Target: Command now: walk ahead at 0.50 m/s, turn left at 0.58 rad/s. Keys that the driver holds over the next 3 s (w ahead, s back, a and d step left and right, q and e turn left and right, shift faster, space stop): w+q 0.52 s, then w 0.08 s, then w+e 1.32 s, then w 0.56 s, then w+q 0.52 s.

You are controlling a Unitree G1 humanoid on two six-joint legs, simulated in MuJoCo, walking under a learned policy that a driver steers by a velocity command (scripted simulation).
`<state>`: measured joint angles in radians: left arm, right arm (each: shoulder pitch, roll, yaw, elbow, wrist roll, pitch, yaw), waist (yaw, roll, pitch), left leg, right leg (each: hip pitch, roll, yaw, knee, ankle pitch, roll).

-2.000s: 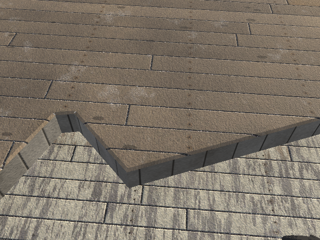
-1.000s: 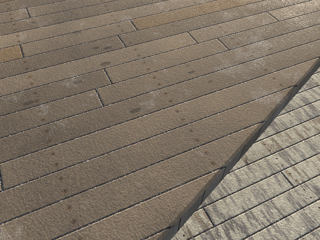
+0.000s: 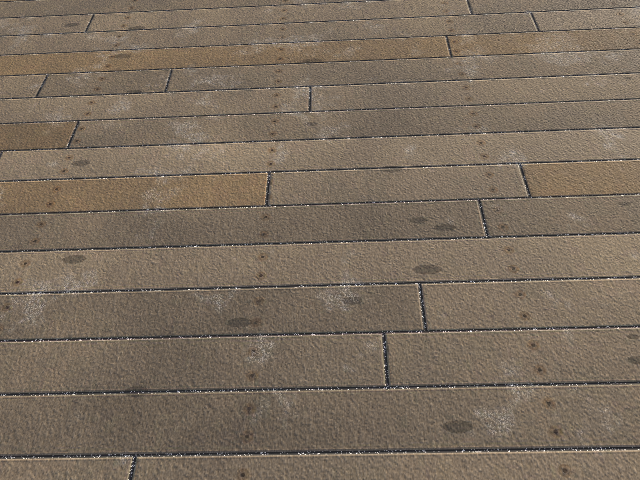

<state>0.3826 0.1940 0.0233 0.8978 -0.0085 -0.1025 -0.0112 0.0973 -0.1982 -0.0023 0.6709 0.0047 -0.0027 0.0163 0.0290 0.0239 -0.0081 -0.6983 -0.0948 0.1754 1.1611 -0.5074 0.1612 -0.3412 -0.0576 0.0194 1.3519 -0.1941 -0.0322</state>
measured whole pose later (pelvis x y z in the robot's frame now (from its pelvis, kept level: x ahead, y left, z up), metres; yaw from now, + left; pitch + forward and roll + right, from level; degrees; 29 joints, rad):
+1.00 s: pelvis +0.55 +0.13 +0.09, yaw +17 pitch +3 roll +0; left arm 0.41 0.28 0.05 0.81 -0.03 -0.06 0.00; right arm 0.08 -0.23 -0.03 0.63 -0.01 -0.10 0.01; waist 0.06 -0.02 0.01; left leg -0.42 0.01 0.03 0.56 -0.20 0.01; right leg -0.37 -0.01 0.06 1.13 -0.45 0.00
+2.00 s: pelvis +1.09 +0.14 +0.09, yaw -18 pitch +2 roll +1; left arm 0.34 0.29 0.07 0.70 -0.02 -0.02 0.01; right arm 0.14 -0.26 -0.06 0.71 -0.01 -0.11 0.02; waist 0.01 -0.04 0.00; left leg -0.36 -0.04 0.02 0.51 -0.18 0.02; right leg -0.41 0.04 0.11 1.19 -0.41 -0.02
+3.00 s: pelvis +1.60 -0.04 +0.08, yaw -8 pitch +2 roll +0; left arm 0.27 0.28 0.05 0.80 -0.02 -0.09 0.01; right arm 0.14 -0.29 -0.06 0.70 0.02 -0.05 0.04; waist 0.01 0.00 0.05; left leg -0.46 -0.08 0.02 0.60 -0.18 0.10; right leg -0.28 -0.02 0.00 1.18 -0.44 0.01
